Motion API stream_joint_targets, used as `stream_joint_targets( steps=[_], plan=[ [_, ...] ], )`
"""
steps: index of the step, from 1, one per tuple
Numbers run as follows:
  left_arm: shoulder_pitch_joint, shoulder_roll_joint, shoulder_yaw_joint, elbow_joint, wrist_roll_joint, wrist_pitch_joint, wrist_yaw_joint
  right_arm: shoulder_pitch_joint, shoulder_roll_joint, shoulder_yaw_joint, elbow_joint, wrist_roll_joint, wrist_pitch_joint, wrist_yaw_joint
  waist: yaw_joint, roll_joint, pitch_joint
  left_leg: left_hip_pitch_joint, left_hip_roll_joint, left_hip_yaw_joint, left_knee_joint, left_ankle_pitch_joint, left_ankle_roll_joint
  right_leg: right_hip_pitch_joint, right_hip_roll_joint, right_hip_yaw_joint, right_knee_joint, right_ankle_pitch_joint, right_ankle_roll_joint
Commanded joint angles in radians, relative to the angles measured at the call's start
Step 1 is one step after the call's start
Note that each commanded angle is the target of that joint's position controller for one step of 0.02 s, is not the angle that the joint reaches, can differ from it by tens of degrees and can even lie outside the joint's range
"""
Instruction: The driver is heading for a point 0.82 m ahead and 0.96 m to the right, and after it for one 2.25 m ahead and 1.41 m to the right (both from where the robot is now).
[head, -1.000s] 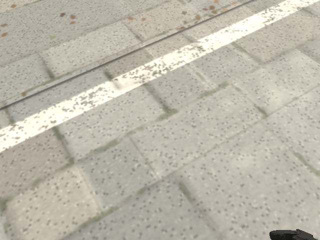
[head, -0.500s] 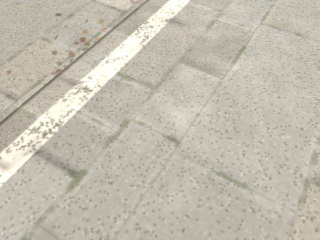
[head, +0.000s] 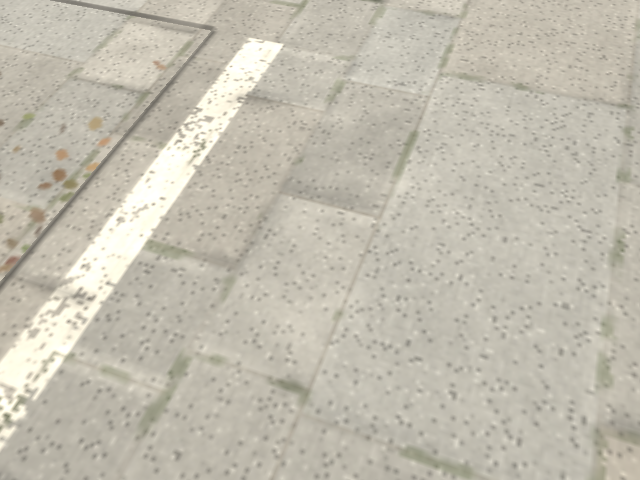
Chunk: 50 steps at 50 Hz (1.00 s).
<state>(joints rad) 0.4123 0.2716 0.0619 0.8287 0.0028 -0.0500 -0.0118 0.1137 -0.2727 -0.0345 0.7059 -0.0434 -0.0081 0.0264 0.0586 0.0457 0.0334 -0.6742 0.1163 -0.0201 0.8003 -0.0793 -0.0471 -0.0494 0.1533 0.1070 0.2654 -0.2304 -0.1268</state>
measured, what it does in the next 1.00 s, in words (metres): walks ahead, turning right: left foot, then right foot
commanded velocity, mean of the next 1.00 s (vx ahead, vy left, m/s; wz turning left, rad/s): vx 0.49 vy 0.00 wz -0.32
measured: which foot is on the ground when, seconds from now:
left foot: up 0.00-0.16, down 0.18-0.70, up 0.72-1.00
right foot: down 0.00-0.20, up 0.22-0.68, down 0.70-1.00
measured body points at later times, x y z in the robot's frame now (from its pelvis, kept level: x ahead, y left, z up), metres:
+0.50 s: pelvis +0.29 +0.05 +0.00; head +0.31 +0.06 +0.45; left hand +0.44 +0.28 -0.12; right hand +0.26 -0.22 -0.13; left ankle +0.24 +0.13 -0.74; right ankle +0.39 -0.11 -0.68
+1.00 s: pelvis +0.55 -0.04 +0.00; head +0.58 -0.07 +0.45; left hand +0.66 +0.22 -0.12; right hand +0.61 -0.34 -0.11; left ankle +0.70 +0.09 -0.67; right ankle +0.51 -0.08 -0.74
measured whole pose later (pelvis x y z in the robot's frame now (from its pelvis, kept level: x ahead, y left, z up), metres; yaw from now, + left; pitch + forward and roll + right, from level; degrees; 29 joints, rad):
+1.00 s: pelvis +0.55 -0.04 +0.00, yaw -20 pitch +1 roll +0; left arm 0.36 0.27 0.06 0.88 0.00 -0.04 -0.01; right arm 0.13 -0.28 -0.03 0.74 -0.04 -0.02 0.01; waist 0.03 0.03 0.06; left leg -0.64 0.11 -0.04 0.94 -0.24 -0.05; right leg -0.14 0.15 0.07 0.31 -0.18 -0.13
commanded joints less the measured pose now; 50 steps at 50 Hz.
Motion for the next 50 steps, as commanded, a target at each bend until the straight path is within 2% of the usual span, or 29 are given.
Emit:
stream_joint_targets(
  steps=[1, 3, 5, 7, 8, 9, 10, 11, 12, 13, 15, 18, 20, 24, 27, 30, 33, 34, 35, 36, 37, 38, 39, 40, 41, 42, 44, 47, 50],
  plan=[
    [0.068, 0.137, 0.028, -0.027, 0.004, -0.019, 0.009, -0.125, -0.059, -0.007, -0.094, 0.006, -0.022, 0.006, 0.027, -0.097, 0.013, -0.017, -0.037, 0.037, -0.099, 0.076, 0.019, 0.047, -0.273, 0.167, -0.04, 0.433, -0.101],
    [0.087, 0.145, 0.026, -0.015, 0.01, -0.02, 0.016, -0.164, -0.063, -0.006, -0.111, 0.01, -0.03, 0.01, 0.038, -0.103, 0.024, 0.006, -0.057, 0.045, -0.156, 0.066, 0.043, 0.086, -0.294, 0.177, -0.022, 0.479, -0.092],
    [0.07, 0.161, 0.027, -0.009, 0.014, -0.02, 0.023, -0.141, -0.077, -0.01, -0.112, 0.011, -0.037, 0.009, 0.014, -0.115, 0.032, 0.083, -0.078, 0.046, -0.215, 0.016, 0.075, 0.1, -0.314, 0.181, 0.003, 0.543, -0.069],
    [0.033, 0.179, 0.028, -0.006, 0.017, -0.024, 0.026, -0.007, -0.106, -0.025, -0.069, 0.013, -0.044, -0.005, -0.051, -0.126, -0.015, 0.288, -0.137, 0.069, -0.261, -0.073, 0.11, 0.085, -0.299, 0.152, 0.122, 0.782, -0.034],
    [0.017, 0.181, 0.026, -0.001, 0.017, -0.024, 0.022, 0.134, -0.122, -0.036, -0.024, 0.013, -0.052, -0.018, -0.12, -0.095, -0.087, 0.458, -0.155, 0.081, -0.318, -0.056, 0.133, 0.063, -0.257, 0.11, 0.293, 0.843, -0.016],
    [0.015, 0.149, 0.015, -0.014, 0.015, -0.03, 0.018, 0.29, -0.169, -0.049, 0.004, -0.001, -0.062, -0.033, -0.187, -0.046, -0.193, 0.698, -0.022, -0.052, -0.33, -0.112, 0.175, -0.079, -0.212, 0.08, 0.534, 0.642, 0.0],
    [0.127, 0.055, -0.002, -0.036, -0.019, -0.031, 0.014, 0.379, -0.286, -0.077, 0.007, -0.023, -0.061, -0.039, -0.156, 0.172, -0.334, 0.967, 0.264, -0.514, -0.382, -0.202, 0.3, -0.374, -0.044, -0.014, 0.913, 0.074, 0.052],
    [0.132, 0.111, 0.005, -0.02, 0.01, -0.031, 0.016, 0.34, -0.241, -0.072, 0.024, 0.011, -0.048, -0.024, -0.128, 0.165, -0.314, 0.917, 0.305, -0.764, -0.518, -0.237, 0.339, -0.513, -0.014, 0.028, 1.022, -0.265, 0.045],
    [0.054, 0.122, 0.008, -0.023, 0.023, -0.024, 0.015, 0.235, -0.168, -0.056, 0.01, 0.025, -0.044, -0.02, -0.089, 0.054, -0.134, 0.76, 0.272, -0.612, -0.531, -0.316, 0.326, -0.562, -0.083, 0.037, 1.049, -0.189, 0.043],
    [-0.021, 0.114, 0.001, -0.034, 0.028, -0.024, 0.006, 0.178, -0.106, -0.041, 0.006, 0.025, -0.049, -0.014, -0.086, -0.024, -0.057, 0.643, 0.219, -0.47, -0.552, -0.265, 0.301, -0.549, -0.123, 0.024, 0.994, -0.126, 0.042],
    [-0.046, 0.09, -0.004, -0.04, 0.036, -0.008, -0.008, 0.162, -0.072, -0.026, 0.033, 0.024, -0.06, -0.016, -0.048, 0.02, -0.004, 0.524, 0.128, -0.289, -0.598, -0.101, 0.251, -0.493, -0.174, -0.007, 0.893, -0.091, 0.053],
    [-0.044, 0.065, -0.014, -0.03, 0.042, 0.009, -0.02, 0.214, -0.087, -0.029, 0.075, 0.034, -0.085, -0.009, -0.033, 0.037, -0.017, 0.515, 0.098, -0.187, -0.628, 0.1, 0.26, -0.49, -0.19, -0.052, 0.842, -0.047, 0.075],
    [-0.127, 0.055, -0.021, -0.055, 0.042, 0.011, -0.024, 0.242, -0.097, -0.032, 0.097, 0.039, -0.089, -0.007, -0.043, 0.032, 0.007, 0.534, 0.088, -0.141, -0.662, 0.129, 0.266, -0.562, -0.22, -0.08, 0.771, 0.02, 0.091],
    [-0.289, 0.027, -0.039, -0.095, 0.028, 0.008, -0.034, 0.281, -0.091, -0.029, 0.129, 0.034, -0.089, -0.006, -0.083, 0.031, 0.032, 0.566, 0.05, -0.004, -0.683, 0.2, 0.226, -0.579, -0.222, -0.114, 0.547, 0.175, 0.101],
    [-0.38, 0.019, -0.047, -0.12, 0.023, 0.006, -0.04, 0.319, -0.099, -0.03, 0.153, 0.031, -0.092, -0.014, -0.108, 0.027, 0.042, 0.611, 0.072, 0.053, -0.683, 0.243, 0.208, -0.546, -0.203, -0.14, 0.416, 0.238, 0.085],
    [-0.427, 0.029, -0.044, -0.14, 0.029, 0.005, -0.041, 0.346, -0.104, -0.029, 0.178, 0.027, -0.086, -0.026, -0.114, 0.022, 0.057, 0.706, 0.114, 0.079, -0.647, 0.308, 0.197, -0.544, -0.189, -0.159, 0.347, 0.197, 0.052],
    [-0.38, 0.047, -0.033, -0.133, 0.037, 0.004, -0.038, 0.329, -0.135, -0.033, 0.188, 0.021, -0.071, -0.04, -0.078, 0.038, 0.014, 0.787, 0.129, 0.131, -0.476, 0.675, 0.173, -0.444, -0.121, -0.213, 0.302, 0.059, -0.002],
    [-0.299, 0.061, -0.023, -0.11, 0.039, 0.001, -0.034, 0.326, -0.147, -0.035, 0.19, 0.02, -0.062, -0.043, -0.044, 0.042, -0.039, 0.792, 0.125, 0.153, -0.338, 0.795, 0.165, -0.346, -0.082, -0.229, 0.277, 0.022, -0.027],
    [-0.152, 0.086, -0.006, -0.064, 0.047, -0.006, -0.028, 0.321, -0.151, -0.033, 0.186, 0.023, -0.054, -0.046, 0.019, 0.02, -0.121, 0.721, 0.106, 0.188, -0.14, 0.764, 0.144, -0.153, -0.059, -0.217, 0.219, 0.047, -0.059],
    [0.018, 0.163, 0.022, -0.028, 0.062, -0.007, -0.015, 0.308, -0.132, -0.024, 0.148, 0.025, -0.057, -0.048, 0.088, -0.059, -0.234, 0.514, 0.081, 0.205, 0.149, 0.474, 0.119, 0.107, -0.22, -0.002, 0.199, -0.029, -0.121],
    [0.018, 0.264, 0.051, -0.039, 0.048, 0.004, -0.004, 0.354, -0.037, -0.006, 0.084, 0.037, -0.063, -0.025, 0.022, -0.306, -0.324, 0.086, -0.133, 0.197, 0.526, -0.393, 0.064, 0.384, -0.511, 0.543, 0.12, -0.007, -0.285],
    [0.03, 0.229, 0.049, -0.032, 0.007, 0.012, -0.003, 0.25, -0.126, -0.026, 0.079, 0.019, -0.065, -0.03, 0.06, -0.151, -0.315, -0.031, -0.126, 0.004, 0.599, -0.425, 0.072, 0.388, -0.495, 0.606, 0.064, 0.068, -0.281],
    [-0.026, 0.202, 0.045, -0.024, 0.001, 0.014, 0.004, 0.183, -0.114, -0.021, 0.049, 0.029, -0.078, -0.026, 0.035, -0.118, -0.178, -0.074, -0.069, -0.016, 0.553, -0.323, 0.078, 0.274, -0.46, 0.431, 0.053, 0.169, -0.251],
    [-0.066, 0.158, 0.035, -0.022, 0.002, 0.012, 0.005, 0.17, -0.106, -0.016, 0.048, 0.029, -0.088, -0.025, -0.001, -0.058, -0.102, -0.027, -0.039, -0.011, 0.467, -0.271, 0.075, 0.144, -0.416, 0.346, 0.029, 0.281, -0.214],
    [-0.1, 0.138, 0.03, -0.024, 0.002, 0.009, 0.008, 0.165, -0.101, -0.017, 0.049, 0.019, -0.078, -0.024, -0.038, -0.038, -0.057, 0.023, -0.02, -0.013, 0.405, -0.264, 0.064, 0.048, -0.369, 0.282, 0.01, 0.348, -0.184],
    [-0.128, 0.117, 0.023, -0.025, -0.002, 0.005, 0.011, 0.188, -0.095, -0.015, 0.052, 0.004, -0.059, -0.022, -0.072, -0.048, -0.051, 0.082, -0.01, -0.015, 0.364, -0.262, 0.048, -0.021, -0.329, 0.232, -0.011, 0.381, -0.166],
    [-0.12, 0.123, 0.023, -0.023, -0.006, -0.009, 0.008, 0.201, -0.08, -0.014, 0.049, -0.007, -0.028, -0.014, -0.091, -0.06, -0.056, 0.115, -0.012, 0.0, 0.305, -0.262, 0.023, -0.073, -0.301, 0.201, -0.036, 0.406, -0.171],
    [-0.09, 0.158, 0.034, -0.015, 0.0, -0.012, 0.007, 0.133, -0.07, -0.013, 0.022, 0.0, -0.013, -0.016, -0.088, -0.06, -0.015, 0.1, -0.026, 0.028, 0.206, -0.178, -0.009, -0.133, -0.27, 0.146, -0.025, 0.646, -0.155],
    [-0.048, 0.16, 0.036, -0.004, -0.003, 0.0, 0.01, 0.046, -0.066, -0.009, -0.012, 0.007, -0.009, -0.023, -0.059, -0.088, -0.031, 0.101, -0.053, 0.039, 0.1, -0.082, -0.013, -0.115, -0.231, 0.112, 0.034, 0.798, -0.1]
  ],
)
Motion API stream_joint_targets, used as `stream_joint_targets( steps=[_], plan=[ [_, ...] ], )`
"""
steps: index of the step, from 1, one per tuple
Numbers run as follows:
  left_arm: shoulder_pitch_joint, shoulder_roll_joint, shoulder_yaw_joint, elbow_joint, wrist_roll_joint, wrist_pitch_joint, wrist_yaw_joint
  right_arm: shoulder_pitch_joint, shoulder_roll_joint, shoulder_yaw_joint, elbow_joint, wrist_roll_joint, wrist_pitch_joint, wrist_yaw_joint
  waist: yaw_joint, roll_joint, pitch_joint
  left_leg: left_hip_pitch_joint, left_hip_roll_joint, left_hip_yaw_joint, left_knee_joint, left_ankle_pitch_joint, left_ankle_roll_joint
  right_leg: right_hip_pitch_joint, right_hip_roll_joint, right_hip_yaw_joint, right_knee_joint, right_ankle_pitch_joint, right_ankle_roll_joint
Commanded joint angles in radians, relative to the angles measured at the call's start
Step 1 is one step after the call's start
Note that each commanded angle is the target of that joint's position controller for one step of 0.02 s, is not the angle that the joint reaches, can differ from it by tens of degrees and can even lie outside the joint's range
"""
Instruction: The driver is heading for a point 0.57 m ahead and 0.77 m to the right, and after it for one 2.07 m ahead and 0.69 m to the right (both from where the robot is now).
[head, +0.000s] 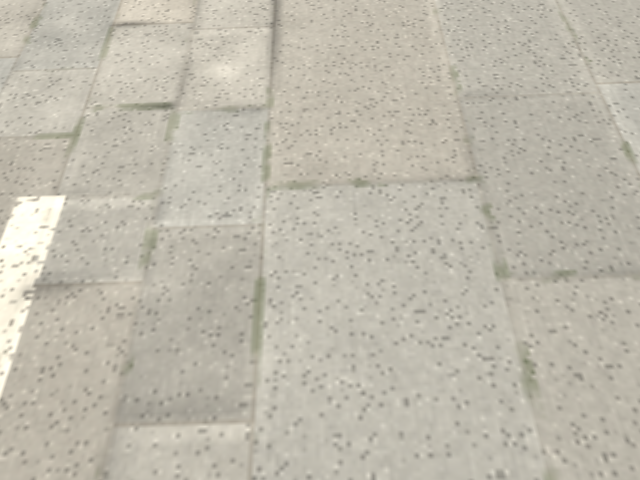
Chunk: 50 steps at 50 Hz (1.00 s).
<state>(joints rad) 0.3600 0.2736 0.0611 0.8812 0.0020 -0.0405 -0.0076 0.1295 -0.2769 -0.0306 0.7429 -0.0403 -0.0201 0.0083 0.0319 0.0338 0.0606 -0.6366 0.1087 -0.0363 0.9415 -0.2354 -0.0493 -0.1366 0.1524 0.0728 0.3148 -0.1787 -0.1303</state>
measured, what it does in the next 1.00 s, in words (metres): walks ahead, turning right: left foot, then right foot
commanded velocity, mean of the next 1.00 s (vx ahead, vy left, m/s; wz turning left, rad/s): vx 0.07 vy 0.00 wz -0.59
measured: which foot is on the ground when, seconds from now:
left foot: up 0.00-0.20, down 0.22-0.66, up 0.68-1.00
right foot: down 0.00-0.22, up 0.24-0.64, down 0.66-1.00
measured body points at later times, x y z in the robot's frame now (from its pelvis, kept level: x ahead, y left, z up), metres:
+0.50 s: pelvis +0.12 +0.04 -0.01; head +0.16 +0.05 +0.44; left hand +0.32 +0.28 -0.13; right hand +0.16 -0.26 -0.11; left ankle +0.22 +0.11 -0.74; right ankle +0.07 -0.08 -0.68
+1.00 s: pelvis +0.11 +0.01 +0.00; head +0.12 -0.02 +0.45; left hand +0.36 +0.19 -0.10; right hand +0.05 -0.29 -0.12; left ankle +0.19 +0.13 -0.69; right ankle +0.08 -0.06 -0.74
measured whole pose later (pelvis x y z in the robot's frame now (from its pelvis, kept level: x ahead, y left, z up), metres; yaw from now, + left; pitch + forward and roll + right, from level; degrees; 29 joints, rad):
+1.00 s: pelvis +0.11 +0.01 +0.00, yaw -35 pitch +1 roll +1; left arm 0.24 0.29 0.06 0.73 0.01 0.04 -0.01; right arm 0.20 -0.31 -0.06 0.72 -0.02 0.07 -0.02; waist 0.01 0.03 0.05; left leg -0.44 0.00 -0.03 0.90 -0.40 -0.04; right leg -0.25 0.11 0.15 0.43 -0.18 -0.07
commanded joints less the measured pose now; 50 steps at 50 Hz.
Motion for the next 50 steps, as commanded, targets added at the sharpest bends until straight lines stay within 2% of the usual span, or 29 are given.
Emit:
stream_joint_targets(
  steps=[1, 6, 8, 9, 10, 11, 12, 13, 14, 15, 16, 17, 18, 20, 25, 29, 31, 32, 33, 34, 35, 36, 37, 38, 39, 40, 42, 47, 50],
  plan=[
    [0.021, 0.158, 0.038, -0.054, -0.003, -0.005, 0.008, 0.003, -0.064, -0.012, -0.059, 0.009, 0.004, -0.007, -0.018, -0.088, -0.068, 0.061, -0.056, 0.054, -0.071, 0.102, -0.007, -0.006, -0.225, 0.152, 0.002, 0.761, -0.08],
    [0.076, 0.16, 0.042, -0.049, 0.01, 0.024, 0.026, -0.093, -0.087, -0.006, -0.096, 0.021, -0.003, -0.016, 0.033, -0.106, -0.074, 0.047, -0.108, 0.026, -0.22, 0.106, 0.021, 0.125, -0.238, 0.233, 0.109, 0.779, -0.051],
    [0.041, 0.169, 0.046, -0.065, 0.017, 0.031, 0.033, -0.044, -0.11, -0.009, -0.084, 0.023, -0.013, -0.023, 0.008, -0.116, -0.077, 0.138, -0.127, 0.0, -0.319, 0.073, 0.043, 0.123, -0.234, 0.275, 0.176, 0.768, -0.025],
    [0.001, 0.178, 0.049, -0.078, 0.016, 0.03, 0.034, 0.012, -0.125, -0.013, -0.068, 0.024, -0.02, -0.029, -0.023, -0.124, -0.086, 0.233, -0.141, -0.003, -0.393, 0.072, 0.06, 0.093, -0.216, 0.286, 0.222, 0.757, -0.001],
    [-0.035, 0.181, 0.05, -0.088, 0.006, 0.025, 0.03, 0.084, -0.134, -0.017, -0.048, 0.018, -0.03, -0.036, -0.069, -0.113, -0.103, 0.36, -0.145, 0.005, -0.508, 0.164, 0.078, 0.056, -0.173, 0.283, 0.306, 0.721, 0.028],
    [-0.053, 0.149, 0.04, -0.117, -0.012, 0.014, 0.023, 0.187, -0.178, -0.027, -0.036, 0.008, -0.046, -0.046, -0.11, -0.037, -0.185, 0.586, 0.002, -0.102, -0.54, 0.414, 0.12, -0.054, -0.122, 0.254, 0.486, 0.521, 0.065],
    [0.074, 0.062, 0.025, -0.138, -0.035, 0.015, 0.029, 0.186, -0.257, -0.038, -0.064, 0.013, -0.037, -0.052, -0.048, 0.194, -0.315, 0.826, 0.333, -0.398, -0.48, 0.968, 0.252, -0.27, 0.049, 0.091, 0.781, -0.348, 0.102],
    [0.146, 0.14, 0.038, -0.111, 0.004, 0.031, 0.038, 0.196, -0.218, -0.04, -0.063, 0.039, -0.014, -0.045, -0.025, 0.185, -0.395, 0.769, 0.404, -0.528, -0.486, 1.034, 0.343, -0.307, 0.027, 0.043, 0.923, -0.509, 0.102],
    [0.107, 0.165, 0.047, -0.088, 0.025, 0.049, 0.036, 0.15, -0.145, -0.022, -0.079, 0.041, -0.005, -0.042, -0.015, 0.064, -0.294, 0.674, 0.341, -0.424, -0.509, 0.89, 0.332, -0.324, -0.021, 0.058, 0.979, -0.437, 0.113],
    [0.045, 0.159, 0.048, -0.091, 0.031, 0.061, 0.025, 0.095, -0.097, -0.008, -0.085, 0.038, 0.002, -0.044, -0.014, 0.02, -0.195, 0.581, 0.263, -0.295, -0.548, 0.726, 0.296, -0.339, -0.051, 0.038, 0.96, -0.379, 0.129],
    [0.015, 0.145, 0.048, -0.099, 0.025, 0.076, 0.014, 0.051, -0.088, -0.003, -0.093, 0.029, 0.011, -0.049, -0.002, 0.05, -0.147, 0.523, 0.202, -0.214, -0.589, 0.569, 0.261, -0.34, -0.077, 0.027, 0.935, -0.337, 0.144],
    [0.007, 0.134, 0.045, -0.104, 0.022, 0.09, 0.001, 0.034, -0.097, -0.005, -0.092, 0.023, 0.015, -0.054, 0.001, 0.104, -0.115, 0.467, 0.162, -0.152, -0.618, 0.501, 0.252, -0.326, -0.086, 0.011, 0.921, -0.303, 0.159],
    [0.009, 0.123, 0.04, -0.103, 0.015, 0.099, -0.006, 0.031, -0.107, -0.01, -0.088, 0.015, 0.016, -0.052, 0.002, 0.119, -0.108, 0.432, 0.139, -0.104, -0.63, 0.481, 0.251, -0.304, -0.081, -0.008, 0.916, -0.279, 0.168],
    [-0.016, 0.112, 0.035, -0.118, 0.007, 0.105, -0.012, 0.051, -0.117, -0.017, -0.079, 0.01, 0.013, -0.048, -0.003, 0.107, -0.126, 0.432, 0.144, -0.064, -0.64, 0.454, 0.263, -0.297, -0.081, -0.024, 0.867, -0.265, 0.172],
    [-0.117, 0.093, 0.017, -0.167, 0.016, 0.121, -0.029, 0.057, -0.139, -0.032, -0.07, 0.009, 0.023, -0.041, -0.025, 0.128, -0.113, 0.408, 0.174, -0.015, -0.686, 0.139, 0.266, -0.272, -0.139, -0.063, 0.659, -0.233, 0.157],
    [-0.158, 0.095, 0.007, -0.197, 0.009, 0.115, -0.04, 0.065, -0.177, -0.05, -0.064, 0.005, 0.038, -0.028, -0.042, 0.143, -0.112, 0.379, 0.196, 0.024, -0.664, 0.05, 0.245, -0.16, -0.142, -0.118, 0.472, -0.252, 0.125],
    [-0.14, 0.094, 0.006, -0.199, 0.009, 0.106, -0.041, 0.066, -0.193, -0.057, -0.06, 0.012, 0.047, -0.026, -0.027, 0.124, -0.113, 0.363, 0.203, 0.051, -0.61, 0.052, 0.213, -0.085, -0.134, -0.138, 0.337, -0.208, 0.101],
    [-0.104, 0.095, 0.008, -0.188, 0.01, 0.099, -0.038, 0.071, -0.192, -0.059, -0.056, 0.017, 0.052, -0.024, -0.007, 0.098, -0.114, 0.321, 0.195, 0.084, -0.55, 0.065, 0.174, -0.008, -0.119, -0.139, 0.23, -0.162, 0.082],
    [-0.077, 0.116, 0.014, -0.179, 0.016, 0.09, -0.029, 0.11, -0.175, -0.06, -0.043, 0.016, 0.056, -0.019, 0.001, 0.005, -0.097, 0.257, 0.165, 0.134, -0.438, 0.001, 0.105, 0.047, -0.144, -0.046, 0.094, -0.118, 0.063],
    [-0.089, 0.209, 0.03, -0.198, 0.024, 0.082, -0.013, 0.162, -0.097, -0.045, -0.059, 0.01, 0.065, -0.008, -0.029, -0.291, -0.067, 0.085, 0.034, 0.244, -0.152, -0.292, 0.017, 0.078, -0.402, 0.33, -0.084, -0.085, 0.005],
    [-0.081, 0.322, 0.063, -0.219, 0.03, 0.084, -0.007, 0.053, -0.108, -0.042, -0.121, 0.012, 0.081, -0.031, 0.019, -0.311, 0.007, -0.004, -0.093, 0.118, -0.019, -0.402, -0.004, -0.103, -0.54, 0.506, -0.098, 0.086, -0.131],
    [-0.078, 0.265, 0.056, -0.2, 0.03, 0.084, 0.0, 0.012, -0.127, -0.046, -0.12, 0.023, 0.09, -0.036, 0.012, -0.198, 0.014, 0.029, -0.06, 0.034, 0.072, -0.321, 0.002, -0.113, -0.475, 0.399, -0.068, 0.129, -0.138],
    [-0.137, 0.218, 0.04, -0.203, 0.02, 0.082, 0.005, 0.039, -0.121, -0.048, -0.107, 0.035, 0.09, -0.033, -0.031, -0.18, 0.015, 0.041, -0.059, 0.016, 0.083, -0.234, 0.01, -0.12, -0.403, 0.311, -0.054, 0.135, -0.109],
    [-0.189, 0.196, 0.036, -0.211, 0.019, 0.083, 0.006, 0.072, -0.128, -0.051, -0.085, 0.033, 0.081, -0.031, -0.056, -0.171, -0.001, 0.052, -0.061, 0.014, 0.079, -0.168, 0.014, -0.094, -0.338, 0.254, -0.043, 0.139, -0.077],
    [-0.208, 0.181, 0.033, -0.22, 0.013, 0.078, 0.011, 0.098, -0.138, -0.057, -0.067, 0.017, 0.076, -0.028, -0.057, -0.19, -0.031, 0.053, -0.072, 0.027, 0.111, -0.133, 0.014, -0.052, -0.308, 0.225, -0.022, 0.219, -0.075],
    [-0.198, 0.158, 0.026, -0.22, 0.007, 0.075, 0.01, 0.112, -0.142, -0.06, -0.058, 0.011, 0.074, -0.023, -0.054, -0.178, -0.071, 0.064, -0.078, 0.025, 0.137, -0.127, 0.01, -0.017, -0.299, 0.216, -0.004, 0.305, -0.08],
    [-0.156, 0.16, 0.029, -0.21, 0.001, 0.07, 0.006, 0.096, -0.128, -0.058, -0.067, 0.019, 0.076, -0.019, -0.042, -0.133, -0.101, 0.054, -0.081, 0.015, 0.132, -0.126, 0.003, 0.037, -0.305, 0.235, 0.011, 0.347, -0.089],
    [-0.083, 0.178, 0.042, -0.195, 0.009, 0.07, 0.008, 0.036, -0.111, -0.05, -0.096, 0.023, 0.082, -0.026, 0.002, -0.157, -0.087, 0.036, -0.094, -0.003, -0.011, -0.166, 0.002, 0.092, -0.319, 0.336, 0.017, 0.253, -0.116],
    [-0.076, 0.195, 0.05, -0.194, 0.015, 0.073, 0.005, 0.02, -0.106, -0.046, -0.11, 0.028, 0.075, -0.031, 0.008, -0.15, -0.093, 0.094, -0.114, -0.01, -0.089, -0.189, 0.016, 0.066, -0.317, 0.383, 0.036, 0.265, -0.123]
  ],
)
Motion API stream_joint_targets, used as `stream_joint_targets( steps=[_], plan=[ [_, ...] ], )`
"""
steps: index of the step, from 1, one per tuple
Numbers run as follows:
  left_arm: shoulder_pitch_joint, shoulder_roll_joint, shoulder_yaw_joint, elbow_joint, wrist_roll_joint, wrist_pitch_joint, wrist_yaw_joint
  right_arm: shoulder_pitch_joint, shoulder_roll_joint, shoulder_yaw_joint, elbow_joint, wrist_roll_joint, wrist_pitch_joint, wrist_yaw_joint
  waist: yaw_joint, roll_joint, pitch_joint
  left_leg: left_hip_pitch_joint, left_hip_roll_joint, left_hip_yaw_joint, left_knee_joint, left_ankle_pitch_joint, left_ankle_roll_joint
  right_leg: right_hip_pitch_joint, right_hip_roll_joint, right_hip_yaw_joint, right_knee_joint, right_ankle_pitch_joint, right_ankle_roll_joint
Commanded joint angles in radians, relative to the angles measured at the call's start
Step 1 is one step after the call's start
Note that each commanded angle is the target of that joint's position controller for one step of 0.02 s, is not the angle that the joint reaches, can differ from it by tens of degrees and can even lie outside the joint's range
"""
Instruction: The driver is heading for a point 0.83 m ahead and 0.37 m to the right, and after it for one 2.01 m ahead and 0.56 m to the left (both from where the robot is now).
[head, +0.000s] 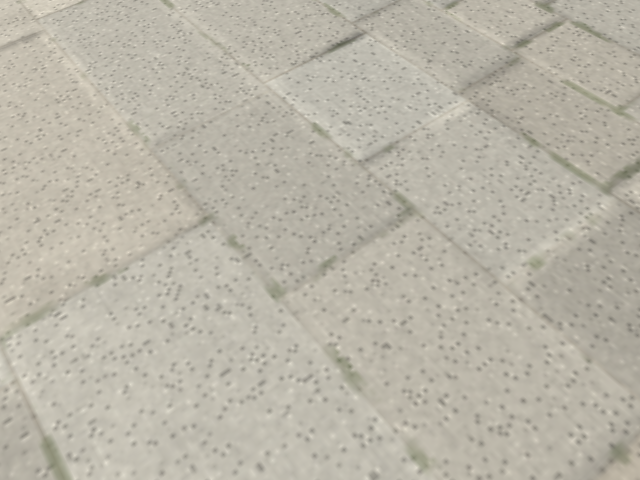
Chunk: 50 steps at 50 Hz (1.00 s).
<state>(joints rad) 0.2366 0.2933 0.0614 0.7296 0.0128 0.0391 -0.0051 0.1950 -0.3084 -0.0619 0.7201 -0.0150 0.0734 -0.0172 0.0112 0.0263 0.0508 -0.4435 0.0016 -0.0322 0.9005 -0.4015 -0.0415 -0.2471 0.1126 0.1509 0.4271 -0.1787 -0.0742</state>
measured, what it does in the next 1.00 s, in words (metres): walks ahead, turning right: left foot, then right foot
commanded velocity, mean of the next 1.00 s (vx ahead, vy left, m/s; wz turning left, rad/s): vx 0.30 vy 0.00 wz -0.58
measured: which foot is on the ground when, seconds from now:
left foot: up 0.00-0.16, down 0.18-0.70, up 0.72-1.00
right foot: down 0.00-0.18, up 0.20-0.68, down 0.70-1.00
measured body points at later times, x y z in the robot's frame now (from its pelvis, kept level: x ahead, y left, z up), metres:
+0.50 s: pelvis +0.03 +0.02 +0.01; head +0.05 +0.03 +0.45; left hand +0.23 +0.26 -0.12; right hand +0.01 -0.27 -0.10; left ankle +0.01 +0.13 -0.74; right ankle +0.02 -0.13 -0.67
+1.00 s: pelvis +0.21 -0.15 +0.00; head +0.22 -0.19 +0.45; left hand +0.39 +0.06 -0.11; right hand +0.17 -0.44 -0.12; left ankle +0.39 -0.07 -0.67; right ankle +0.13 -0.16 -0.74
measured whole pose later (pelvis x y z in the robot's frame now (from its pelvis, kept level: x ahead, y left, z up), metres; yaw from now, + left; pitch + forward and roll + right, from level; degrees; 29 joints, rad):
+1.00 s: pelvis +0.21 -0.15 +0.00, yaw -34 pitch +1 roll +0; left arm 0.37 0.26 0.04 0.83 0.00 -0.05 -0.01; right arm 0.19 -0.29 -0.04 0.75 -0.05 -0.01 0.04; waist 0.01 0.05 0.04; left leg -0.66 0.13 0.01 0.95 -0.14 -0.03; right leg -0.04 0.14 0.08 0.26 -0.22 -0.13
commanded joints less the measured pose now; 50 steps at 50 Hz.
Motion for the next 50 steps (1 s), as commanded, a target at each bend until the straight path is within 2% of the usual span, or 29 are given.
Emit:
stream_joint_targets(
  steps=[1, 5, 7, 8, 9, 10, 11, 12, 13, 14, 15, 18, 24, 28, 31, 33, 34, 35, 36, 37, 38, 39, 40, 41, 42, 44, 46, 50],
  plan=[
    [0.043, 0.18, 0.052, -0.043, 0.006, -0.006, 0.001, -0.046, -0.074, -0.013, -0.091, 0.006, -0.021, -0.007, 0.027, -0.142, -0.087, -0.069, -0.016, -0.015, -0.073, -0.026, 0.013, 0.16, -0.272, 0.318, -0.069, 0.278, -0.176],
    [0.0, 0.186, 0.058, -0.045, 0.006, -0.001, -0.008, -0.015, -0.074, -0.007, -0.096, 0.016, -0.032, -0.014, 0.005, -0.153, -0.102, 0.078, -0.055, -0.021, -0.212, -0.032, 0.038, 0.096, -0.242, 0.38, -0.047, 0.324, -0.142],
    [-0.047, 0.18, 0.058, -0.048, -0.003, 0.002, -0.009, 0.048, -0.065, -0.004, -0.081, 0.016, -0.041, -0.024, -0.041, -0.145, -0.103, 0.22, -0.068, -0.017, -0.403, 0.056, 0.05, 0.031, -0.199, 0.39, -0.024, 0.266, -0.09],
    [-0.068, 0.165, 0.054, -0.051, -0.014, 0.002, -0.005, 0.087, -0.074, -0.006, -0.069, 0.008, -0.049, -0.033, -0.067, -0.121, -0.099, 0.329, -0.038, -0.029, -0.552, 0.148, 0.058, -0.043, -0.155, 0.367, 0.011, 0.154, -0.04],
    [-0.03, 0.103, 0.04, -0.058, -0.019, -0.002, -0.001, 0.082, -0.151, -0.019, -0.076, -0.005, -0.054, -0.042, -0.04, 0.043, -0.107, 0.416, 0.161, -0.212, -0.663, 0.076, 0.099, -0.158, -0.062, 0.251, 0.157, -0.119, 0.027],
    [0.016, 0.084, 0.037, -0.06, -0.01, -0.002, 0.006, 0.017, -0.237, -0.034, -0.109, -0.006, -0.05, -0.036, -0.021, 0.223, -0.092, 0.413, 0.367, -0.475, -0.738, -0.06, 0.194, -0.321, 0.11, 0.024, 0.361, -0.375, 0.053],
    [-0.017, 0.169, 0.053, -0.061, 0.034, -0.001, 0.003, 0.035, -0.214, -0.034, -0.097, -0.022, -0.046, -0.026, -0.027, 0.164, -0.05, 0.291, 0.397, -0.469, -0.736, -0.158, 0.252, -0.321, 0.01, 0.016, 0.514, -0.346, 0.052],
    [-0.024, 0.179, 0.061, -0.052, 0.035, -0.001, -0.009, 0.001, -0.149, -0.016, -0.099, -0.019, -0.049, -0.019, -0.005, 0.124, -0.008, 0.253, 0.341, -0.414, -0.75, -0.236, 0.238, -0.324, -0.013, 0.018, 0.574, -0.282, 0.046],
    [-0.003, 0.169, 0.061, -0.032, 0.034, 0.002, -0.023, -0.031, -0.12, -0.008, -0.1, -0.013, -0.053, -0.015, 0.01, 0.119, 0.029, 0.243, 0.279, -0.329, -0.761, -0.227, 0.208, -0.34, -0.019, 0.003, 0.624, -0.223, 0.053],
    [0.02, 0.162, 0.061, -0.016, 0.032, 0.005, -0.038, -0.046, -0.116, -0.007, -0.102, -0.01, -0.058, -0.018, 0.022, 0.139, 0.02, 0.281, 0.241, -0.269, -0.762, -0.195, 0.188, -0.358, -0.026, -0.017, 0.669, -0.181, 0.062],
    [0.027, 0.153, 0.056, -0.007, 0.029, 0.004, -0.05, -0.03, -0.11, -0.005, -0.1, -0.01, -0.066, -0.02, 0.01, 0.136, 0.015, 0.314, 0.227, -0.226, -0.763, -0.152, 0.189, -0.383, -0.035, -0.035, 0.699, -0.161, 0.071],
    [-0.046, 0.121, 0.042, -0.024, 0.024, -0.002, -0.067, 0.063, -0.119, -0.015, -0.063, -0.008, -0.09, -0.01, -0.036, 0.087, 0.023, 0.41, 0.238, -0.167, -0.774, -0.098, 0.192, -0.46, -0.064, -0.054, 0.681, -0.113, 0.088],
    [-0.151, 0.09, 0.026, -0.049, 0.024, -0.013, -0.081, 0.167, -0.126, -0.03, 0.003, -0.012, -0.125, 0.002, -0.084, 0.082, 0.047, 0.497, 0.282, -0.068, -0.79, 0.01, 0.21, -0.508, -0.117, -0.087, 0.515, -0.056, 0.101],
    [-0.237, 0.059, 0.006, -0.087, 0.022, -0.025, -0.096, 0.179, -0.129, -0.034, 0.033, -0.014, -0.139, 0.01, -0.094, 0.092, 0.064, 0.442, 0.289, 0.042, -0.769, 0.113, 0.201, -0.414, -0.152, -0.156, 0.352, -0.045, 0.074],
    [-0.272, 0.062, -0.001, -0.114, 0.028, -0.028, -0.098, 0.197, -0.145, -0.038, 0.059, -0.015, -0.136, 0.011, -0.091, 0.114, 0.061, 0.409, 0.298, 0.108, -0.72, 0.249, 0.186, -0.305, -0.14, -0.227, 0.254, -0.115, 0.026],
    [-0.226, 0.072, 0.002, -0.111, 0.034, -0.033, -0.088, 0.199, -0.161, -0.039, 0.072, -0.008, -0.126, 0.012, -0.057, 0.115, 0.034, 0.393, 0.311, 0.152, -0.621, 0.482, 0.172, -0.191, -0.098, -0.266, 0.201, -0.157, -0.017],
    [-0.137, 0.078, 0.009, -0.086, 0.038, -0.04, -0.079, 0.186, -0.164, -0.036, 0.074, 0.0, -0.122, 0.012, -0.006, 0.088, -0.016, 0.366, 0.295, 0.205, -0.473, 0.674, 0.158, -0.059, -0.057, -0.277, 0.146, -0.137, -0.04],
    [0.029, 0.103, 0.026, -0.026, 0.044, -0.049, -0.064, 0.181, -0.153, -0.027, 0.07, 0.005, -0.119, 0.013, 0.067, 0.012, -0.129, 0.297, 0.244, 0.273, -0.228, 0.763, 0.13, 0.165, -0.011, -0.274, 0.081, -0.109, -0.067],
    [0.197, 0.201, 0.058, 0.002, 0.046, -0.052, -0.042, 0.187, -0.107, -0.009, 0.028, 0.005, -0.117, 0.02, 0.138, -0.165, -0.264, 0.043, 0.185, 0.299, 0.115, 0.479, 0.078, 0.444, -0.215, 0.049, -0.024, -0.389, -0.132],
    [0.194, 0.299, 0.07, -0.02, 0.014, -0.054, -0.029, 0.14, -0.033, 0.007, -0.049, -0.02, -0.123, 0.036, 0.096, -0.324, -0.291, -0.276, 0.027, 0.178, 0.343, -0.173, 0.034, 0.553, -0.456, 0.569, -0.18, -0.496, -0.216],
    [0.179, 0.264, 0.063, -0.012, 0.002, -0.053, -0.024, 0.042, -0.119, -0.012, -0.052, -0.028, -0.121, 0.035, 0.127, -0.151, -0.197, -0.375, 0.054, 0.036, 0.398, -0.099, 0.046, 0.503, -0.446, 0.553, -0.206, -0.367, -0.223],
    [0.141, 0.22, 0.05, 0.001, 0.001, -0.051, -0.016, 0.038, -0.115, -0.011, -0.053, -0.011, -0.13, 0.042, 0.081, -0.108, -0.095, -0.364, 0.101, 0.026, 0.353, 0.019, 0.058, 0.408, -0.41, 0.383, -0.177, -0.165, -0.207],
    [0.091, 0.176, 0.037, -0.003, 0.001, -0.054, -0.013, 0.066, -0.105, -0.007, -0.032, -0.009, -0.136, 0.044, 0.033, -0.071, -0.049, -0.29, 0.127, 0.026, 0.271, 0.08, 0.06, 0.302, -0.348, 0.272, -0.175, 0.023, -0.176],
    [0.047, 0.155, 0.029, -0.011, -0.002, -0.061, -0.01, 0.096, -0.102, -0.007, -0.016, -0.021, -0.129, 0.044, -0.006, -0.074, -0.032, -0.227, 0.139, 0.025, 0.227, 0.099, 0.051, 0.234, -0.295, 0.199, -0.18, 0.131, -0.157],
    [0.018, 0.135, 0.021, -0.018, -0.006, -0.069, -0.008, 0.135, -0.098, -0.005, 0.003, -0.034, -0.115, 0.047, -0.032, -0.091, -0.044, -0.178, 0.143, 0.026, 0.21, 0.119, 0.037, 0.195, -0.257, 0.15, -0.19, 0.192, -0.151],
    [0.034, 0.127, 0.017, -0.006, -0.014, -0.089, -0.01, 0.142, -0.087, -0.005, 0.008, -0.038, -0.093, 0.052, -0.046, -0.088, -0.058, -0.162, 0.127, 0.044, 0.196, 0.15, 0.014, 0.166, -0.233, 0.116, -0.205, 0.296, -0.163],
    [0.076, 0.127, 0.017, 0.018, -0.014, -0.098, -0.008, 0.095, -0.068, -0.002, 0.0, -0.033, -0.085, 0.056, -0.035, -0.082, -0.034, -0.195, 0.121, 0.057, 0.146, 0.212, 0.002, 0.15, -0.222, 0.096, -0.236, 0.311, -0.158],
    [0.179, 0.11, 0.009, 0.075, -0.013, -0.107, -0.002, -0.066, -0.052, 0.004, -0.04, -0.029, -0.088, 0.058, 0.018, -0.079, 0.016, -0.285, 0.106, 0.071, -0.012, 0.333, 0.006, 0.213, -0.22, 0.082, -0.253, 0.425, -0.122]
  ],
)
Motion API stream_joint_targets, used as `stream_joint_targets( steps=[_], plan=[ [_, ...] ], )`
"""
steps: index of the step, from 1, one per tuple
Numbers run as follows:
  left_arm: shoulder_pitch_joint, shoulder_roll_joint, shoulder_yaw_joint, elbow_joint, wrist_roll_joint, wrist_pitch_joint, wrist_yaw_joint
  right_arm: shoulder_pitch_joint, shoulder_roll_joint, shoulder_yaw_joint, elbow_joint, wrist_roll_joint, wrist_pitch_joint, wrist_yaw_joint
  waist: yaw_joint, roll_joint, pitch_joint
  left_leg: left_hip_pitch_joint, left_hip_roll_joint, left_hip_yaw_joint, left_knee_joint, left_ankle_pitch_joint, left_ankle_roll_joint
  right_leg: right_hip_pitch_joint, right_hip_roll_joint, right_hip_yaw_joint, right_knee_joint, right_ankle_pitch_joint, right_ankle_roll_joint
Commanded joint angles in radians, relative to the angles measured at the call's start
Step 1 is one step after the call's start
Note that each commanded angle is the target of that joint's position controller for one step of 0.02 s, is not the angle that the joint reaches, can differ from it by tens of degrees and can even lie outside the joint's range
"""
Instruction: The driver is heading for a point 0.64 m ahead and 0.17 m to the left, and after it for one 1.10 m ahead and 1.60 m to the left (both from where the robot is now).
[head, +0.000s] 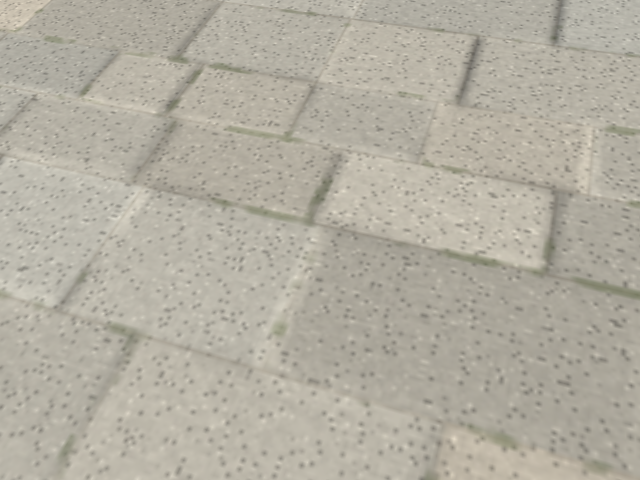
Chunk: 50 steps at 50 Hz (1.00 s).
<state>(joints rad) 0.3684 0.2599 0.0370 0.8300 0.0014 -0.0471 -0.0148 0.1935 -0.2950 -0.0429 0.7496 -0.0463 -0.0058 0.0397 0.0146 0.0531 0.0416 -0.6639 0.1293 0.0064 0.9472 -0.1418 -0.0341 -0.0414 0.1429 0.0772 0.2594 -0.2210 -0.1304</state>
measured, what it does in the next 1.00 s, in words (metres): walks ahead: left foot, then right foot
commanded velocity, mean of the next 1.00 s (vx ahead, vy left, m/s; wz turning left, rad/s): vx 0.50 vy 0.00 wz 0.15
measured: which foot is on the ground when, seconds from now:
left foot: up 0.00-0.22, down 0.24-0.74, up 0.76-1.00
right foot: down 0.00-0.26, up 0.28-0.70, down 0.72-1.00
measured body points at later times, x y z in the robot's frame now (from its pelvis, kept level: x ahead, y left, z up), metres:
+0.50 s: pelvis +0.31 +0.02 +0.00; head +0.33 +0.03 +0.45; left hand +0.43 +0.27 -0.13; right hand +0.30 -0.24 -0.13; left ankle +0.30 +0.09 -0.75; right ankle +0.36 -0.13 -0.68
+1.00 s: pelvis +0.57 -0.02 +0.00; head +0.59 -0.03 +0.45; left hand +0.55 +0.25 -0.12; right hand +0.74 -0.27 -0.12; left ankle +0.59 +0.12 -0.66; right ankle +0.56 -0.11 -0.75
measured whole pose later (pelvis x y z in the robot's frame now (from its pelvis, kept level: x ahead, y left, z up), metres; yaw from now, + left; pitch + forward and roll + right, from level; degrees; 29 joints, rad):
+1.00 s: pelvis +0.57 -0.02 +0.00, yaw +13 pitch +1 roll -1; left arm 0.33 0.25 0.04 0.89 0.02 -0.10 0.01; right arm 0.21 -0.30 -0.08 0.82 -0.03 0.01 0.05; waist 0.02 0.05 0.02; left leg -0.63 0.07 -0.01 1.07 -0.20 0.03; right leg -0.11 0.01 -0.17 0.29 -0.20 -0.05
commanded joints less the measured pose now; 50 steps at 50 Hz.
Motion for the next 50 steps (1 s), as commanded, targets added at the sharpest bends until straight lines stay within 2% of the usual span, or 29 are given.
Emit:
stream_joint_targets(
  steps=[1, 5, 7, 9, 10, 11, 12, 13, 14, 15, 16, 17, 19, 21, 25, 28, 31, 33, 35, 36, 37, 38, 39, 40, 41, 42, 43, 46, 50],
  plan=[
    [0.064, 0.142, 0.031, -0.014, -0.001, -0.023, 0.01, -0.094, -0.06, -0.011, -0.077, 0.003, -0.012, 0.002, 0.024, -0.107, 0.025, -0.068, -0.029, 0.036, -0.099, 0.1, 0.005, 0.03, -0.25, 0.149, -0.079, 0.505, -0.057],
    [0.13, 0.134, 0.021, 0.034, 0.007, -0.028, 0.023, -0.226, -0.038, 0.006, -0.115, 0.013, -0.022, 0.007, 0.062, -0.106, 0.047, -0.045, -0.072, 0.069, -0.261, 0.151, 0.042, 0.103, -0.268, 0.142, -0.072, 0.607, -0.044],
    [0.138, 0.144, 0.02, 0.056, 0.014, -0.028, 0.033, -0.249, -0.044, 0.008, -0.128, 0.017, -0.028, 0.006, 0.054, -0.107, 0.057, 0.005, -0.096, 0.07, -0.333, 0.137, 0.076, 0.139, -0.293, 0.142, -0.066, 0.682, -0.039],
    [0.101, 0.165, 0.021, 0.062, 0.019, -0.031, 0.041, -0.166, -0.065, 0.001, -0.102, 0.02, -0.034, -0.004, 0.0, -0.121, 0.021, 0.172, -0.15, 0.082, -0.384, 0.067, 0.117, 0.14, -0.294, 0.118, 0.011, 0.914, -0.014],
    [0.093, 0.178, 0.024, 0.067, 0.025, -0.032, 0.043, -0.074, -0.088, -0.008, -0.07, 0.022, -0.037, -0.014, -0.04, -0.132, -0.028, 0.28, -0.184, 0.084, -0.384, 0.013, 0.133, 0.151, -0.293, 0.114, 0.112, 1.053, -0.005],
    [0.08, 0.19, 0.026, 0.071, 0.032, -0.029, 0.041, 0.076, -0.11, -0.019, -0.022, 0.026, -0.043, -0.028, -0.106, -0.127, -0.105, 0.432, -0.196, 0.078, -0.421, -0.006, 0.153, 0.142, -0.277, 0.099, 0.287, 1.088, 0.001],
    [0.057, 0.18, 0.023, 0.062, 0.026, -0.032, 0.036, 0.244, -0.137, -0.03, 0.019, 0.014, -0.052, -0.045, -0.188, -0.091, -0.196, 0.68, -0.105, -0.003, -0.458, -0.002, 0.189, 0.005, -0.245, 0.074, 0.52, 0.897, 0.006],
    [0.123, 0.099, 0.005, 0.033, -0.002, -0.039, 0.026, 0.348, -0.242, -0.056, 0.028, -0.009, -0.053, -0.06, -0.173, 0.091, -0.326, 0.942, 0.166, -0.402, -0.483, -0.134, 0.293, -0.267, -0.102, 0.009, 0.893, 0.409, 0.043],
    [0.179, 0.113, 0.011, 0.048, 0.002, -0.04, 0.024, 0.297, -0.226, -0.057, 0.047, 0.012, -0.045, -0.045, -0.105, 0.193, -0.342, 0.968, 0.288, -0.768, -0.627, -0.064, 0.384, -0.474, 0.03, 0.031, 1.099, -0.274, 0.048],
    [0.107, 0.144, 0.015, 0.046, 0.028, -0.036, 0.025, 0.178, -0.158, -0.045, 0.027, 0.036, -0.043, -0.036, -0.064, 0.048, -0.176, 0.812, 0.249, -0.658, -0.657, -0.156, 0.367, -0.538, -0.058, 0.072, 1.122, -0.192, 0.035],
    [0.035, 0.139, 0.011, 0.035, 0.032, -0.037, 0.017, 0.108, -0.092, -0.031, 0.018, 0.037, -0.047, -0.029, -0.053, -0.037, -0.079, 0.678, 0.214, -0.519, -0.688, -0.157, 0.348, -0.539, -0.102, 0.054, 1.076, -0.128, 0.033],
    [0.004, 0.119, 0.008, 0.029, 0.032, -0.032, 0.011, 0.081, -0.057, -0.02, 0.025, 0.029, -0.053, -0.028, -0.03, -0.062, -0.019, 0.583, 0.164, -0.418, -0.722, -0.112, 0.317, -0.522, -0.137, 0.033, 1.018, -0.105, 0.031],
    [0.011, 0.087, -0.001, 0.033, 0.044, -0.01, -0.003, 0.093, -0.038, -0.009, 0.059, 0.028, -0.069, -0.029, 0.005, -0.021, 0.005, 0.481, 0.104, -0.289, -0.764, 0.022, 0.281, -0.461, -0.17, 0.011, 0.941, -0.087, 0.049],
    [-0.009, 0.067, -0.007, 0.025, 0.047, 0.0, -0.011, 0.139, -0.051, -0.012, 0.093, 0.037, -0.087, -0.023, 0.013, -0.002, 0.005, 0.468, 0.08, -0.233, -0.787, 0.131, 0.285, -0.475, -0.191, -0.025, 0.878, -0.059, 0.068],
    [-0.207, 0.042, -0.025, -0.047, 0.045, -0.001, -0.019, 0.197, -0.069, -0.017, 0.133, 0.047, -0.086, -0.023, -0.015, -0.005, 0.044, 0.466, 0.017, -0.152, -0.815, 0.215, 0.274, -0.547, -0.221, -0.087, 0.616, 0.094, 0.132],
    [-0.322, 0.028, -0.038, -0.078, 0.034, -0.006, -0.021, 0.241, -0.086, -0.024, 0.152, 0.048, -0.081, -0.026, -0.052, 0.009, 0.032, 0.473, -0.013, -0.126, -0.775, 0.3, 0.238, -0.477, -0.186, -0.116, 0.422, 0.21, 0.154],
    [-0.39, 0.046, -0.036, -0.104, 0.025, -0.011, -0.011, 0.28, -0.099, -0.029, 0.163, 0.04, -0.074, -0.029, -0.076, 0.021, 0.01, 0.541, 0.012, -0.168, -0.714, 0.368, 0.225, -0.449, -0.164, -0.111, 0.35, 0.221, 0.154],
    [-0.392, 0.07, -0.028, -0.115, 0.023, -0.02, -0.004, 0.269, -0.111, -0.035, 0.158, 0.034, -0.067, -0.036, -0.064, 0.033, 0.002, 0.581, 0.035, -0.213, -0.661, 0.385, 0.214, -0.413, -0.157, -0.088, 0.305, 0.151, 0.139],
    [-0.268, 0.104, -0.012, -0.083, 0.024, -0.035, 0.005, 0.234, -0.127, -0.042, 0.147, 0.032, -0.064, -0.041, -0.001, 0.03, -0.043, 0.577, 0.027, -0.235, -0.537, 0.43, 0.192, -0.247, -0.132, -0.081, 0.221, 0.077, 0.112],
    [-0.137, 0.141, 0.004, -0.046, 0.036, -0.051, 0.016, 0.229, -0.112, -0.039, 0.143, 0.038, -0.066, -0.037, 0.056, -0.025, -0.118, 0.524, -0.028, -0.194, -0.36, 0.4, 0.172, -0.062, -0.162, -0.053, 0.165, 0.079, 0.082],
    [0.031, 0.222, 0.025, -0.037, 0.063, -0.059, 0.032, 0.214, -0.054, -0.025, 0.098, 0.048, -0.073, -0.034, 0.119, -0.139, -0.27, 0.382, -0.093, -0.136, -0.082, 0.154, 0.149, 0.168, -0.401, 0.183, 0.137, -0.087, 0.026],
    [0.026, 0.295, 0.048, -0.04, 0.064, -0.038, 0.035, 0.317, 0.029, -0.01, 0.064, 0.075, -0.066, -0.037, 0.059, -0.347, -0.35, 0.084, -0.223, -0.03, 0.162, -0.412, 0.125, 0.331, -0.614, 0.569, 0.034, -0.191, -0.075],
    [-0.026, 0.202, 0.035, -0.051, 0.046, -0.024, 0.031, 0.298, -0.074, -0.031, 0.096, 0.047, -0.047, -0.046, 0.046, -0.2, -0.259, 0.006, -0.153, -0.067, 0.263, -0.382, 0.136, 0.239, -0.582, 0.583, 0.016, -0.271, -0.085],
    [-0.09, 0.12, 0.015, -0.062, 0.038, -0.026, 0.027, 0.24, -0.076, -0.037, 0.096, 0.04, -0.043, -0.038, 0.029, -0.118, -0.139, -0.001, -0.114, -0.08, 0.263, -0.284, 0.134, 0.127, -0.528, 0.425, 0.002, -0.218, -0.061],
    [-0.123, 0.088, 0.008, -0.059, 0.037, -0.033, 0.024, 0.206, -0.05, -0.034, 0.089, 0.039, -0.041, -0.03, 0.014, -0.109, -0.08, 0.022, -0.085, -0.075, 0.235, -0.222, 0.123, 0.039, -0.481, 0.295, -0.029, -0.076, -0.041],
    [-0.127, 0.074, 0.006, -0.052, 0.034, -0.039, 0.027, 0.188, -0.045, -0.037, 0.087, 0.027, -0.032, -0.022, 0.001, -0.137, -0.055, 0.043, -0.066, -0.068, 0.21, -0.195, 0.111, -0.011, -0.446, 0.203, -0.047, 0.012, -0.021],
    [-0.124, 0.066, 0.004, -0.04, 0.029, -0.046, 0.029, 0.19, -0.036, -0.037, 0.086, 0.017, -0.019, -0.013, -0.016, -0.157, -0.042, 0.062, -0.056, -0.062, 0.202, -0.178, 0.097, -0.046, -0.416, 0.133, -0.062, 0.082, -0.008],
    [-0.09, 0.074, 0.012, -0.015, 0.015, -0.07, 0.026, 0.134, -0.015, -0.035, 0.055, 0.015, 0.005, 0.003, -0.031, -0.144, -0.039, 0.031, -0.047, -0.048, 0.197, -0.114, 0.075, -0.053, -0.412, 0.024, -0.093, 0.225, -0.019],
    [-0.052, 0.079, 0.02, 0.011, 0.019, -0.071, 0.024, 0.001, -0.009, -0.029, 0.001, 0.012, 0.012, 0.019, -0.019, -0.132, 0.003, -0.056, -0.031, -0.026, 0.093, 0.011, 0.054, -0.037, -0.397, -0.101, -0.121, 0.276, -0.026]
  ],
)
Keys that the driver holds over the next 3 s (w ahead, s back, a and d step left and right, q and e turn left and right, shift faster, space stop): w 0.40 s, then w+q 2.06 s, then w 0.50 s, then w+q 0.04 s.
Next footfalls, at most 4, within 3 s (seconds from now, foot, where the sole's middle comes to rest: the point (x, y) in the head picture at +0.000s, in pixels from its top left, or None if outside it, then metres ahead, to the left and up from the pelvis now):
0.24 left None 0.34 0.09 -0.78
0.72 right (412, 417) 0.60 -0.11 -0.78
1.26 left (288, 336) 0.81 0.17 -0.78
1.78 right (284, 225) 1.15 0.19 -0.78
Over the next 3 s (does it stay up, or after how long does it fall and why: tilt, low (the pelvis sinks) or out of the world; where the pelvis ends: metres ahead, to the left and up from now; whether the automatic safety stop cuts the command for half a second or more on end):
stays up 1.31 0.73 -0.01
